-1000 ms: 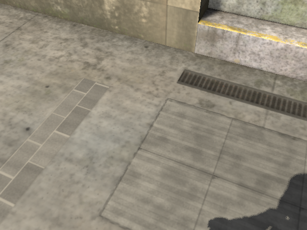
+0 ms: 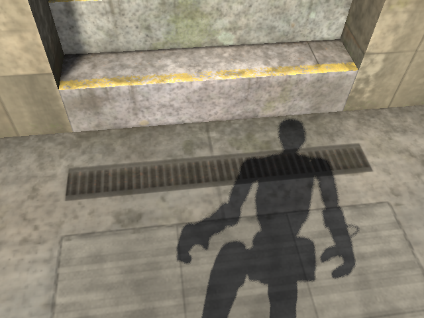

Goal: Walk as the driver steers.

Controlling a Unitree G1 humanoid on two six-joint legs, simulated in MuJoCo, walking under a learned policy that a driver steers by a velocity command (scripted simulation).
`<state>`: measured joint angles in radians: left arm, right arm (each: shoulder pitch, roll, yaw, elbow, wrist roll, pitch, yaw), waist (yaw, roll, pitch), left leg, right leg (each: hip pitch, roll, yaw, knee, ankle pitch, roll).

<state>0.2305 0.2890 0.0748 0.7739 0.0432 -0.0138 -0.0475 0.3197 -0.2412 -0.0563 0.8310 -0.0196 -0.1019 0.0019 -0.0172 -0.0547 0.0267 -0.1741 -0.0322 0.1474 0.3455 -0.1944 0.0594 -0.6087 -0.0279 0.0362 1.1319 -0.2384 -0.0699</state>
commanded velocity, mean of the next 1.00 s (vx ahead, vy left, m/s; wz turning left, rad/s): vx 0.50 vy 0.00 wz -0.29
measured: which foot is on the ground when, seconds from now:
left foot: down 0.00-0.32, up 0.34-0.82, down 0.84-1.00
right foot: up 0.00-0.28, down 0.30-0.86, up 0.88-1.00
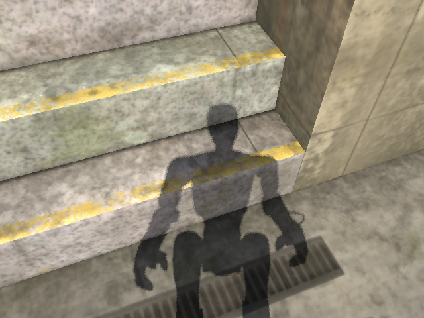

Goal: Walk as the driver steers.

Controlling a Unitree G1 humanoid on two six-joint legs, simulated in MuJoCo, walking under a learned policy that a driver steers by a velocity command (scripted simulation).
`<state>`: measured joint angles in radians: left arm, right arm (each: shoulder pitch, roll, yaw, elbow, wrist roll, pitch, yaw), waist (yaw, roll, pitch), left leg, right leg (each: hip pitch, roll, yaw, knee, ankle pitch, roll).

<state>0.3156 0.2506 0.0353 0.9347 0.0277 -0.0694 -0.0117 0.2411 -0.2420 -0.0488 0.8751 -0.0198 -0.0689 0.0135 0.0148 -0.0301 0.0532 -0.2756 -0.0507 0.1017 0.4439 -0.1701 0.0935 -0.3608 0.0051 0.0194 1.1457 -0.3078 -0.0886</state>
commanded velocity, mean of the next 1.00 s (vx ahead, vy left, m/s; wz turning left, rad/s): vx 0.50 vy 0.00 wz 0.31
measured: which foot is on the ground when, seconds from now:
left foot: down 0.00-0.42, up 0.44-0.88, down 0.90-1.00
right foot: up 0.00-0.38, down 0.40-0.92, up 0.94-1.00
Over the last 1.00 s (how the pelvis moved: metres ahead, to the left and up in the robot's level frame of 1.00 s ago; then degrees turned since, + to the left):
0.56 -0.09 -0.01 -15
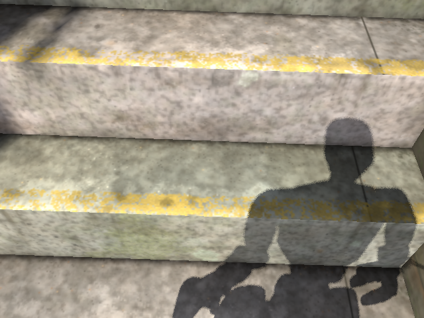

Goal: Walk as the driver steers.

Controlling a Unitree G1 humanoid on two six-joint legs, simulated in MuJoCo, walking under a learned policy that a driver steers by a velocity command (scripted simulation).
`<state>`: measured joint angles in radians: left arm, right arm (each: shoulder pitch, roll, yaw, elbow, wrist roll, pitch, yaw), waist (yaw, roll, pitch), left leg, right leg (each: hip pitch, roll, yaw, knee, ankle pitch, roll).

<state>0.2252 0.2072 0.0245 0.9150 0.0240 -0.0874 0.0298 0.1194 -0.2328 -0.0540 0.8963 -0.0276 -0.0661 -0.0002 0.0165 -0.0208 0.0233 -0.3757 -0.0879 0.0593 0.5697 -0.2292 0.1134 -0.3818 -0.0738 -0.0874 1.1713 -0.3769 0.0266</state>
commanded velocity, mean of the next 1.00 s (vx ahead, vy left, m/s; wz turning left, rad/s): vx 0.50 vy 0.00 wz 0.31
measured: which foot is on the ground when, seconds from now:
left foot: down 0.00-0.34, up 0.36-0.62, down 0.64-1.00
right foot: up 0.00-0.30, down 0.32-1.00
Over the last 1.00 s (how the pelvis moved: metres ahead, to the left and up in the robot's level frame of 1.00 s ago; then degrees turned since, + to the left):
0.48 0.03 -0.01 23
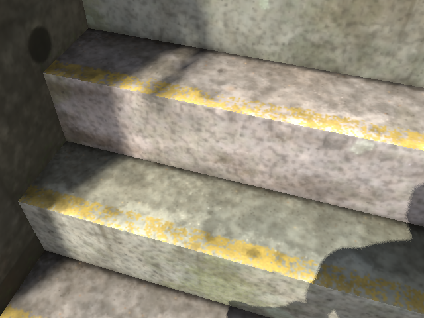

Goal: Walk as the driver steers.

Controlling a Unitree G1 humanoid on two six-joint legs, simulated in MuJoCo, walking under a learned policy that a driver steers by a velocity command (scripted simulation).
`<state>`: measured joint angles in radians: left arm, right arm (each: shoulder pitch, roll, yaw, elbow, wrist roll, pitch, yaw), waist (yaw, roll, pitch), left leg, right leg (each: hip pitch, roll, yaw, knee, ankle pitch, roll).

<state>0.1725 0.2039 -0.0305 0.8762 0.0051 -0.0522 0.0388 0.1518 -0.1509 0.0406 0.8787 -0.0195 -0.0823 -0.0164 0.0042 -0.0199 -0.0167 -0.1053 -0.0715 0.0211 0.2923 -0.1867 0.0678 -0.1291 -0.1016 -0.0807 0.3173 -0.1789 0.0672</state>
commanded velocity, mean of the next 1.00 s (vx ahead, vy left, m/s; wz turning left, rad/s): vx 0.50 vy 0.00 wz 0.01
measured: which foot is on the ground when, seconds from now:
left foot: down 0.00-1.00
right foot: down 0.00-1.00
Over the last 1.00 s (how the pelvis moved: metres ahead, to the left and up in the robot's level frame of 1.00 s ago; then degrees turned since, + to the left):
0.07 0.06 0.02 16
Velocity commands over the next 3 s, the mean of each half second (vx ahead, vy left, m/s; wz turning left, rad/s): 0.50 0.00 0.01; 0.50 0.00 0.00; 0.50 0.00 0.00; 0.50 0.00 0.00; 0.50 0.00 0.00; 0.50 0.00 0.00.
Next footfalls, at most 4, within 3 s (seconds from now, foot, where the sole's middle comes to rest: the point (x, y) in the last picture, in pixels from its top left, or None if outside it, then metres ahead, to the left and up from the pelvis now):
none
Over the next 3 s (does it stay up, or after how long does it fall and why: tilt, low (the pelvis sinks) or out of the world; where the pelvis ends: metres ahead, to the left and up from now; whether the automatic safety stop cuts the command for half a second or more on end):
stays up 0.00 -0.02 0.01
